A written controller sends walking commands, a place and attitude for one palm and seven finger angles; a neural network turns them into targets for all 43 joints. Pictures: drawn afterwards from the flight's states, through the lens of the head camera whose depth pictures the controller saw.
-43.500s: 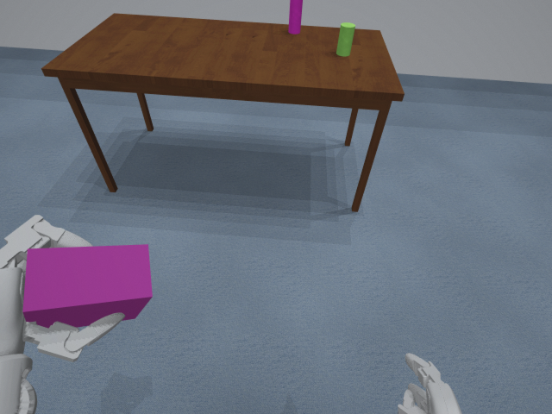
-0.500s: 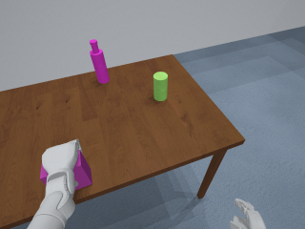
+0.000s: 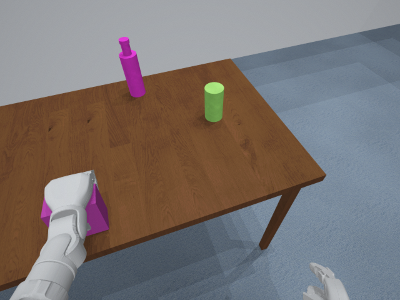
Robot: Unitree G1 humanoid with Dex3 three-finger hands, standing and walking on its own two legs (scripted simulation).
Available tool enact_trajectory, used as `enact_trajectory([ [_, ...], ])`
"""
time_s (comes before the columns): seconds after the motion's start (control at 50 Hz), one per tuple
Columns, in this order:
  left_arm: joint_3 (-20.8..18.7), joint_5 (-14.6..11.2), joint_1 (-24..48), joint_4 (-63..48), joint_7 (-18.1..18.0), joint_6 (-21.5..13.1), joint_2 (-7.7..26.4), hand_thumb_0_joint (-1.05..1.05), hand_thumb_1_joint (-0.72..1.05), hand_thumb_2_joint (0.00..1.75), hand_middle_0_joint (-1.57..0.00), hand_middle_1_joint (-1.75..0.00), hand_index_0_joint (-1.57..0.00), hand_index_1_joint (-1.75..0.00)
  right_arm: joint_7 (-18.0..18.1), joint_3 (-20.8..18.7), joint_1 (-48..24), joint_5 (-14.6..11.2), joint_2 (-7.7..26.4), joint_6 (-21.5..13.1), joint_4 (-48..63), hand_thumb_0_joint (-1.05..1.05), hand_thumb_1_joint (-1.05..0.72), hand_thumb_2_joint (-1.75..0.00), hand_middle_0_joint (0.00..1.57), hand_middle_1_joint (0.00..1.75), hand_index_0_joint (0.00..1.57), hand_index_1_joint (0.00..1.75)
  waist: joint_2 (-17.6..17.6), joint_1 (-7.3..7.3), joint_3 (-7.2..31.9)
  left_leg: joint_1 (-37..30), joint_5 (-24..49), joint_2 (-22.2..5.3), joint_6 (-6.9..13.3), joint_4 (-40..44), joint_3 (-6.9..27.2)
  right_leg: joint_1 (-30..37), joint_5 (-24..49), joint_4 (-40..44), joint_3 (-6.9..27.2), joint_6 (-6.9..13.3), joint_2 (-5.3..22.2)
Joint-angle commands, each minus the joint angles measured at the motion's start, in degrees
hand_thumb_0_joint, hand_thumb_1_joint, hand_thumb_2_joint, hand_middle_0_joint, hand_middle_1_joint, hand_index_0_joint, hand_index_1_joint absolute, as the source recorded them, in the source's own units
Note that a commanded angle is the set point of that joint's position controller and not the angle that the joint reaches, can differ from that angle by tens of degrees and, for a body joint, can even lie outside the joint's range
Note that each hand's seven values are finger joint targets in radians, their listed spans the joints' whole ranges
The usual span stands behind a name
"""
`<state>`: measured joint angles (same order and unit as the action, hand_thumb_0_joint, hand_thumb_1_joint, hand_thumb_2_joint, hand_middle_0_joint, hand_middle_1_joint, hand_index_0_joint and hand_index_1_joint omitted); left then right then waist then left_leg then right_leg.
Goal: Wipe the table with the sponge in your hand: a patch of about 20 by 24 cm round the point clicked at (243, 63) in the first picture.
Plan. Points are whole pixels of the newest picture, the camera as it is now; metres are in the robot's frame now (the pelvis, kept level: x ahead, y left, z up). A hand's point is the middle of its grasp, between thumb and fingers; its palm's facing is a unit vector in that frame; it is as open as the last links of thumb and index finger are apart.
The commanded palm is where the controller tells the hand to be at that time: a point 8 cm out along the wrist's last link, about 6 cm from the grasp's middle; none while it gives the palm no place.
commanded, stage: wipe forward along the middle lane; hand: left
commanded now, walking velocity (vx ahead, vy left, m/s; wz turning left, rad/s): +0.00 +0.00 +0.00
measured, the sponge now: (80, 217) +0.28 +0.32 -0.05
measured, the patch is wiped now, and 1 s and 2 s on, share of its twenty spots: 0.95 0.95 0.95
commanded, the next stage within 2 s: slide back across to the first lane in 1.38 s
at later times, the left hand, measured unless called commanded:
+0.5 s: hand (80, 184) +0.35 +0.33 -0.01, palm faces -0.15 +0.03 -0.99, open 10.1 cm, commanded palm +0.33 +0.32 +0.02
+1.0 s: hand (77, 164) +0.40 +0.36 -0.01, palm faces -0.18 +0.03 -0.98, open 10.1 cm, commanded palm +0.40 +0.34 +0.02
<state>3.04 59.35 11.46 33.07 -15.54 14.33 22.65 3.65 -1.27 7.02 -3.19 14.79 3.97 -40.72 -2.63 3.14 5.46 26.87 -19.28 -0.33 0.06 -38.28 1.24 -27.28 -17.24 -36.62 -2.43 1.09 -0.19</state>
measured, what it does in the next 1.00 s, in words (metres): stands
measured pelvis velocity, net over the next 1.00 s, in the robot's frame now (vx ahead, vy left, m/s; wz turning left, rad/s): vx -0.02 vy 0.01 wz -0.03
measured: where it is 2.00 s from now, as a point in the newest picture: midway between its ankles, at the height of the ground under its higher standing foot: outside the picture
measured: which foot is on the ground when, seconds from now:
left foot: down 0.00-1.00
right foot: down 0.00-1.00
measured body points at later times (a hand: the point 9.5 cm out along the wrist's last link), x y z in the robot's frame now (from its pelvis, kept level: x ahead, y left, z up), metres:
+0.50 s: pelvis -0.02 -0.01 -0.01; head +0.04 -0.02 +0.43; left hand +0.35 +0.32 +0.04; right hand +0.07 -0.28 -0.15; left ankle +0.00 +0.12 -0.72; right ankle +0.01 -0.11 -0.72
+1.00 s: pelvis -0.02 +0.01 -0.02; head +0.08 +0.01 +0.42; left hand +0.41 +0.36 +0.04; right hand +0.03 -0.27 -0.15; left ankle +0.00 +0.12 -0.72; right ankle +0.01 -0.11 -0.72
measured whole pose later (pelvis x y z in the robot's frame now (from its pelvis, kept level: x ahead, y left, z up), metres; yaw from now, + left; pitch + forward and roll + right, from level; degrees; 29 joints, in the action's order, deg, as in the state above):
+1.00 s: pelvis -0.02 +0.01 -0.02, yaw -2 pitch +19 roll -2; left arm -4.7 61.2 40.1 64.1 -15.7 4.9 37.3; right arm 2.1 -1.0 15.9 -3.0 16.0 3.8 -42.6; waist -2.1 -3.6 7.7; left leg 46.0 -21.0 -1.8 0.6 -48.0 1.1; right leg -45.2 -16.7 -42.9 -2.2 0.6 -1.6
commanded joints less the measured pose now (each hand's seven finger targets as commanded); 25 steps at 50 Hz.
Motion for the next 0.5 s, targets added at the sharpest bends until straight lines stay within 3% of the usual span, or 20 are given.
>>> enact_trajectory([
  [0.0,-4.23,1.07,12.9,0.25,-0.95,-1.6,10.9,0.0,0.1,1.3,-1.2,-1.6,-1.2,-1.6,0.59,-2.91,-1.73,0.3,7.67,-2.34,6.61,0.0,-0.9,-0.9,0.2,0.3,0.2,0.3,4.25,-2.23,10.48,-3.15,9.04,1.84,2.26,3.23,-0.38,2.77,9.6,4.54,0.99,2.4,-1.94],
  [0.04,-3.72,0.81,14.13,1.82,-1.4,-2.6,9.94,0.0,0.1,1.3,-1.2,-1.6,-1.2,-1.6,0.51,-3.14,-1.09,0.28,7.68,-2.52,6.34,0.0,-0.9,-0.9,0.2,0.3,0.2,0.3,4.97,-2.66,10.53,-2.05,8.92,1.65,2.36,2.44,-0.71,1.95,10.34,4.28,1.07,2.19,-1.78],
  [0.08,-6.68,1.03,15.58,3.51,-1.88,-3.09,13.3,0.0,0.1,1.3,-1.2,-1.6,-1.2,-1.6,0.53,-3.17,-0.46,0.28,8.16,-2.28,6.04,0.0,-0.9,-0.9,0.2,0.3,0.2,0.3,5.07,-2.24,11.54,-0.55,8.63,1.63,2.17,2.3,-0.32,2.07,9.9,3.84,1.54,2.31,-1.84],
  [0.1,-4.63,0.99,16.59,3.86,-2.09,-3.44,11.43,0.0,0.1,1.3,-1.2,-1.6,-1.2,-1.6,0.54,-3.24,0.07,0.32,7.98,-2.34,6.12,0.0,-0.9,-0.9,0.2,0.3,0.2,0.3,4.88,-2.94,11.73,-0.43,8.48,1.69,2.36,1.83,-0.81,1.72,10.02,3.57,1.19,2.03,-1.71],
  [0.14,-4.21,1.05,18.57,5.66,-2.49,-3.8,11.29,0.0,0.1,1.3,-1.2,-1.6,-1.2,-1.6,0.44,-3.31,0.74,0.26,8.11,-2.41,5.86,0.0,-0.9,-0.9,0.2,0.3,0.2,0.3,5.15,-3.59,11.23,0.74,7.61,1.48,2.36,1.2,-0.96,0.31,9.4,3.36,1.11,1.84,-1.63],
  [0.16,-5.18,1.37,18.82,7.69,-2.68,-3.67,12.48,0.0,0.1,1.3,-1.2,-1.6,-1.2,-1.6,0.41,-3.37,1.38,0.28,8.28,-2.28,5.43,0.0,-0.9,-0.9,0.2,0.3,0.2,0.3,6.3,-3.53,11.24,1.65,7.22,1.53,2.39,0.97,-0.67,-0.03,8.79,3.3,1.08,1.82,-1.66],
  [0.18,-6.21,1.49,20.29,7.77,-2.84,-3.81,13.82,0.0,0.1,1.3,-1.2,-1.6,-1.2,-1.6,0.4,-3.36,1.51,0.23,8.49,-2.25,5.17,0.0,-0.9,-0.9,0.2,0.3,0.2,0.3,5.11,-3.35,11.89,1.74,7.35,1.39,2.27,1.21,-0.55,-0.04,8.58,3.16,1.32,2.02,-1.69],
  [0.22,-4.91,1.32,20.71,9.87,-3.01,-4.0,12.58,0.0,0.1,1.3,-1.2,-1.6,-1.2,-1.6,0.29,-3.4,2.45,0.17,8.39,-2.18,5.23,0.0,-0.9,-0.9,0.2,0.3,0.2,0.3,5.91,-3.79,11.81,2.69,6.35,1.47,2.48,0.66,-0.78,-0.78,7.55,3.02,0.98,1.73,-1.63],
  [0.26,-5.76,1.41,21.82,10.9,-3.07,-4.22,14.3,0.0,0.1,1.3,-1.2,-1.6,-1.2,-1.6,0.31,-3.46,3.15,0.2,8.51,-2.09,4.83,0.0,-0.9,-0.9,0.2,0.3,0.2,0.3,5.9,-3.92,13.13,3.56,5.96,1.61,2.66,0.08,-1.22,0.08,8.01,3.18,1.62,1.49,-1.47],
  [0.28,-8.33,1.49,23.18,12.05,-3.22,-4.23,17.7,0.0,0.1,1.3,-1.2,-1.6,-1.2,-1.6,0.42,-3.31,3.46,0.17,8.9,-1.91,4.47,0.0,-0.9,-0.9,0.2,0.3,0.2,0.3,5.89,-3.66,13.17,4.54,5.49,1.58,2.6,0.2,-0.93,0.39,7.28,3.18,1.92,1.63,-1.55],
  [0.3,-6.65,1.52,25.21,12.58,-3.21,-4.6,16.59,0.0,0.1,1.3,-1.2,-1.6,-1.2,-1.6,0.52,-3.32,3.95,0.19,8.74,-1.98,4.34,0.0,-0.9,-0.9,0.2,0.3,0.2,0.3,6.23,-4.72,13.06,4.97,4.74,1.61,2.81,-0.15,-1.32,-0.05,6.74,3.09,1.89,1.23,-1.42],
  [0.34,-7.1,1.46,26.89,14.88,-3.1,-4.97,18.26,0.0,0.1,1.3,-1.2,-1.6,-1.2,-1.6,0.63,-3.14,4.61,-0.02,8.9,-2.06,4.03,0.0,-0.9,-0.9,0.2,0.3,0.2,0.3,6.61,-5.14,11.81,6.61,2.85,1.65,2.98,-0.32,-1.5,-0.72,4.54,3.71,2.2,1.0,-1.35],
  [0.38,-10.08,1.87,28.63,16.22,-3.1,-5.45,22.54,0.0,0.1,1.3,-1.2,-1.6,-1.2,-1.6,0.61,-3.16,5.36,0.09,9.4,-1.9,3.38,0.0,-0.9,-0.9,0.2,0.3,0.2,0.3,5.18,-4.54,12.44,7.64,2.6,1.58,2.93,-0.5,-1.34,-0.51,3.9,3.51,2.66,1.26,-1.38],
  [0.46,-7.21,2.73,30.29,18.47,-2.73,-6.56,20.75,0.0,0.1,1.3,-1.2,-1.6,-1.2,-1.6,0.19,-3.08,6.79,0.05,9.09,-1.86,3.6,0.0,-0.9,-0.9,0.2,0.3,0.2,0.3,2.64,-5.24,13.37,7.9,2.61,1.54,2.95,-1.14,-1.58,-2.17,4.03,2.9,2.33,1.28,-1.49],
  [0.48,-9.02,2.58,29.94,19.25,-2.77,-6.72,22.25,0.0,0.1,1.3,-1.2,-1.6,-1.2,-1.6,0.03,-3.22,7.09,0.11,9.34,-1.78,3.33,0.0,-0.9,-0.9,0.2,0.3,0.2,0.3,2.91,-4.67,14.19,8.03,2.99,1.45,2.95,-1.1,-1.21,-1.81,4.08,2.63,2.22,1.48,-1.68],
])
